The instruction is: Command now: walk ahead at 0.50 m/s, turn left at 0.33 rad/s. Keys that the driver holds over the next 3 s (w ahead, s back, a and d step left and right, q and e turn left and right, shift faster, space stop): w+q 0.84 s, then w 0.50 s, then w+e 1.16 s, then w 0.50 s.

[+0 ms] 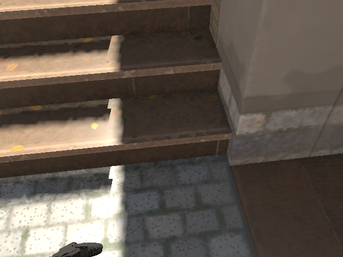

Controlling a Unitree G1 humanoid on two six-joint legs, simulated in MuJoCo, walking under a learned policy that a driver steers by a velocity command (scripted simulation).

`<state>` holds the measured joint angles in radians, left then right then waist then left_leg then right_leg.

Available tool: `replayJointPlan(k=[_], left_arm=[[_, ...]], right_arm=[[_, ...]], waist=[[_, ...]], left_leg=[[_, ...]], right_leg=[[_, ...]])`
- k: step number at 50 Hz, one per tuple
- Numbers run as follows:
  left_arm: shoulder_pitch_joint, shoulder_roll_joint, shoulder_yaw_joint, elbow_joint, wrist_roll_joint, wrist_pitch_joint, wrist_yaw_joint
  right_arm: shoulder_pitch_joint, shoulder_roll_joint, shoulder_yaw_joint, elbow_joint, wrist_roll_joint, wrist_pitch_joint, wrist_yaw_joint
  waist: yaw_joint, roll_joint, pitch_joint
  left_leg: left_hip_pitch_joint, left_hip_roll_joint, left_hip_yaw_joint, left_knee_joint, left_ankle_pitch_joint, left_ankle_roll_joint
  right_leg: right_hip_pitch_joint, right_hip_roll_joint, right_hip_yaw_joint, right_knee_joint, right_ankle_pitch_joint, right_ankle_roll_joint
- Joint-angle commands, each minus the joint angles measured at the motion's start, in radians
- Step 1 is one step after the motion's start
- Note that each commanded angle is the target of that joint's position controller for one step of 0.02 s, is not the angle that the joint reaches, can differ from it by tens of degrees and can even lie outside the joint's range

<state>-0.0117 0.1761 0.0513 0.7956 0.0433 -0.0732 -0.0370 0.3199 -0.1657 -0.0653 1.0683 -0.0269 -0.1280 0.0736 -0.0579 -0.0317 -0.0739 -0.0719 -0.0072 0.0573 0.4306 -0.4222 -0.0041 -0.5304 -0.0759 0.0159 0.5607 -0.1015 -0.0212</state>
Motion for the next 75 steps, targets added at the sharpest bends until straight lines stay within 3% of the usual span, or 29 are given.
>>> replayJointPlan(k=[1,2,4,7,10,14,22,23,25,26,27,29,30,31,32,33,35,37,40,41,44,49,53,55,56,57,59,67,75], left_arm=[[0.313,0.198,0.072,-0.006,-0.017,-0.043,0.006],[0.471,0.154,0.066,0.056,-0.013,-0.038,0.017],[0.366,0.148,0.066,0.063,-0.016,-0.045,0.039],[0.238,0.031,0.030,0.029,-0.020,-0.036,0.035],[0.252,0.035,0.045,0.014,0.024,-0.042,0.048],[0.325,0.056,0.039,0.029,0.062,-0.037,0.044],[0.459,0.091,0.022,0.098,0.023,-0.097,0.011],[0.406,0.160,0.052,0.124,-0.078,-0.047,0.046],[0.440,0.184,0.064,0.135,-0.086,-0.009,0.067],[0.481,0.056,0.020,0.099,0.056,-0.061,0.033],[0.415,0.091,0.036,0.090,0.027,-0.072,0.035],[0.356,0.130,0.040,0.064,-0.005,-0.061,0.044],[0.404,0.075,0.019,0.048,0.030,-0.054,0.040],[0.376,-0.035,-0.018,-0.066,0.056,-0.068,0.021],[0.321,0.015,-0.010,-0.031,0.015,-0.071,-0.021],[0.183,0.059,0.007,-0.062,-0.007,-0.082,-0.028],[0.181,0.098,0.022,-0.070,0.016,-0.099,0.009],[0.195,0.012,-0.002,-0.070,0.032,-0.081,0.034],[0.161,0.041,-0.008,-0.096,0.025,-0.053,0.031],[0.153,0.138,0.025,-0.114,-0.021,-0.028,0.022],[0.031,0.066,-0.008,-0.132,-0.038,0.003,0.019],[-0.131,0.098,-0.018,-0.171,-0.028,0.005,0.035],[0.097,0.157,0.002,-0.095,-0.029,-0.019,0.042],[0.354,0.249,0.033,-0.054,0.005,-0.039,0.074],[0.369,0.305,0.053,-0.045,0.021,-0.034,0.065],[0.296,0.222,0.039,-0.042,-0.008,-0.020,0.054],[0.239,0.144,0.020,-0.035,-0.017,-0.022,0.038],[0.339,0.180,0.023,0.088,-0.031,-0.060,0.031],[0.338,0.198,0.035,0.115,-0.037,-0.027,0.041]], right_arm=[[0.086,-0.004,0.009,-0.114,0.021,-0.031,-0.031],[-0.047,-0.053,-0.002,-0.153,0.011,-0.019,-0.021],[-0.094,-0.078,-0.029,-0.139,0.015,-0.001,-0.033],[-0.042,-0.009,-0.016,-0.125,-0.014,0.004,-0.040],[-0.043,-0.001,-0.007,-0.130,0.016,0.007,-0.004],[-0.148,-0.042,-0.007,-0.187,-0.005,0.034,0.022],[-0.275,-0.024,0.010,-0.298,-0.047,0.105,0.009],[-0.408,-0.102,-0.023,-0.362,0.136,0.117,-0.023],[-0.395,-0.097,-0.017,-0.391,0.103,0.129,-0.043],[-0.292,-0.022,0.020,-0.325,-0.093,0.101,-0.014],[-0.251,-0.041,-0.003,-0.309,-0.097,0.080,-0.014],[-0.186,-0.146,-0.052,-0.285,-0.024,0.025,-0.020],[-0.035,-0.220,-0.088,-0.231,-0.010,0.013,-0.046],[0.226,-0.277,-0.085,-0.199,-0.002,0.025,-0.072],[0.351,-0.281,-0.089,-0.134,-0.032,0.015,-0.069],[0.278,-0.282,-0.098,-0.124,-0.035,-0.010,-0.067],[0.161,-0.189,-0.065,-0.104,0.005,-0.025,-0.046],[0.087,-0.059,-0.015,-0.111,-0.019,-0.021,-0.020],[-0.049,-0.090,-0.006,-0.161,-0.020,-0.030,-0.015],[-0.041,-0.251,-0.053,-0.198,0.030,0.012,-0.046],[0.041,-0.209,-0.050,-0.165,0.040,0.055,-0.061],[0.160,-0.193,-0.049,-0.130,0.016,0.045,-0.075],[0.128,-0.220,-0.054,-0.122,0.007,0.031,-0.087],[0.101,-0.181,-0.037,-0.165,0.008,0.023,-0.090],[0.225,-0.137,-0.032,-0.160,0.056,0.029,-0.090],[0.160,-0.191,-0.033,-0.155,0.018,0.030,-0.092],[0.006,-0.167,-0.021,-0.179,0.005,0.038,-0.083],[-0.173,-0.119,0.017,-0.230,-0.016,0.066,-0.051],[-0.287,-0.138,0.031,-0.268,-0.004,0.036,-0.090]], waist=[[0.138,-0.224,-0.338],[0.224,-0.283,-0.279],[0.172,-0.166,-0.023],[0.071,-0.061,0.018],[0.083,-0.003,0.022],[0.101,0.003,0.103],[0.109,-0.040,0.215],[0.120,-0.078,0.226],[0.117,-0.098,0.215],[0.108,-0.043,0.144],[0.069,-0.046,0.188],[0.016,0.020,0.085],[-0.014,0.105,-0.068],[-0.070,0.343,-0.323],[-0.164,0.181,-0.240],[-0.167,0.086,-0.007],[-0.066,0.147,0.027],[0.034,0.097,0.076],[0.085,0.039,0.101],[0.109,0.002,0.139],[0.044,0.066,0.126],[-0.044,0.045,0.121],[0.053,0.087,0.028],[0.172,-0.024,-0.139],[0.117,-0.234,-0.195],[0.076,-0.116,-0.097],[0.073,0.061,0.060],[0.051,-0.041,0.082],[0.053,-0.083,0.048]], left_leg=[[-0.483,-0.049,-0.048,0.398,0.121,0.051],[-0.676,-0.070,-0.051,0.567,-0.202,0.051],[-0.745,0.048,-0.095,0.794,-0.064,0.104],[-0.621,0.114,-0.124,0.800,0.085,0.110],[-0.661,0.143,-0.137,0.810,0.203,0.088],[-0.796,0.164,-0.163,0.726,0.382,0.103],[-0.633,0.153,-0.048,0.365,0.387,0.112],[-0.644,0.110,-0.029,0.309,0.318,0.081],[-0.570,0.092,0.013,0.277,0.218,0.086],[-0.546,0.127,-0.055,0.278,0.271,0.117],[-0.579,0.113,-0.079,0.223,0.156,0.137],[-0.230,-0.019,0.030,0.135,0.266,0.202],[0.095,-0.030,-0.026,0.195,0.383,0.243],[0.587,0.147,-0.487,0.065,0.287,0.394],[0.675,0.258,-0.734,-0.093,0.233,0.356],[0.518,0.254,-0.678,-0.112,0.258,0.294],[0.232,0.221,-0.559,-0.084,0.321,0.302],[-0.040,0.221,-0.506,-0.113,0.406,0.300],[-0.175,0.196,-0.441,-0.203,0.478,0.328],[-0.319,0.161,-0.403,-0.245,0.721,0.275],[-0.280,0.071,-0.269,-0.214,0.806,0.159],[0.049,0.149,-0.340,-0.175,0.757,0.151],[0.148,0.130,-0.296,0.075,1.116,0.146],[-0.063,0.054,-0.244,0.465,0.770,0.136],[-0.371,-0.128,-0.127,0.769,0.144,0.098],[-0.468,-0.082,-0.172,0.791,-0.022,0.111],[-0.472,-0.013,-0.170,0.741,0.077,0.102],[-0.427,0.071,-0.063,0.398,0.238,0.024],[-0.233,0.029,-0.029,0.052,0.306,0.002]], right_leg=[[0.909,-0.280,0.356,-0.096,0.125,-0.363],[0.920,-0.332,0.544,-0.276,-0.215,-0.321],[0.587,-0.285,0.381,-0.333,-0.391,-0.176],[0.393,-0.259,0.186,-0.409,-0.103,-0.195],[0.407,-0.257,0.050,-0.455,-0.030,-0.211],[0.441,-0.303,-0.050,-0.475,-0.027,-0.236],[0.522,-0.295,-0.215,-0.503,-0.123,-0.174],[0.517,-0.207,-0.275,-0.454,0.022,-0.107],[0.543,-0.236,-0.297,-0.399,0.071,-0.085],[0.663,-0.373,-0.197,-0.483,-0.073,-0.173],[0.710,-0.368,-0.217,-0.458,-0.108,-0.176],[0.584,-0.269,-0.324,-0.227,0.121,-0.138],[0.415,-0.171,-0.382,0.023,0.198,-0.055],[0.008,0.007,-0.301,0.349,-0.433,0.038],[-0.241,0.059,-0.061,0.538,-0.508,0.013],[-0.392,0.038,0.045,0.625,-0.440,0.000],[-0.317,-0.023,0.094,0.737,-0.329,-0.026],[-0.182,-0.050,0.089,0.724,-0.259,-0.044],[-0.152,-0.040,0.084,0.554,-0.098,-0.016],[-0.050,-0.028,-0.026,0.447,-0.116,0.031],[0.062,0.014,-0.051,0.214,0.123,0.043],[-0.056,0.032,-0.043,0.050,0.160,-0.001],[0.208,0.121,-0.069,-0.079,-0.029,-0.087],[0.591,-0.106,0.173,-0.112,-0.052,-0.163],[0.774,-0.324,0.626,-0.217,-0.135,-0.334],[0.668,-0.329,0.727,-0.326,-0.258,-0.315],[0.488,-0.248,0.480,-0.344,-0.145,-0.264],[0.393,-0.112,0.128,-0.419,0.203,-0.192],[0.356,-0.079,0.150,-0.263,0.288,-0.131]])
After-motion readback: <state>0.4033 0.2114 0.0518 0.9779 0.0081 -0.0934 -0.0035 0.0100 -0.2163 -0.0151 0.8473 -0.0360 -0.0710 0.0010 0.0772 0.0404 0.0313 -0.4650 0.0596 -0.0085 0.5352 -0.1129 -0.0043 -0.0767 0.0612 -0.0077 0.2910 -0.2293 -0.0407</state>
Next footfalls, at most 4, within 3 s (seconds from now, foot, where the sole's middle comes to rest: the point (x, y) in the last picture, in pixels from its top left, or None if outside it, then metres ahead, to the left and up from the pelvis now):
0.58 left None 0.31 0.25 -0.76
1.08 right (104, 231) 0.64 0.27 -0.76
1.54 left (33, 229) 0.67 0.56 -0.76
2.06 right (100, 191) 0.83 0.31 -0.76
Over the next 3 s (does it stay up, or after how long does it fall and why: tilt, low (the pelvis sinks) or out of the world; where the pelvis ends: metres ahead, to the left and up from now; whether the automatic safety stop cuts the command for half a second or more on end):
stays up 1.28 0.27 0.33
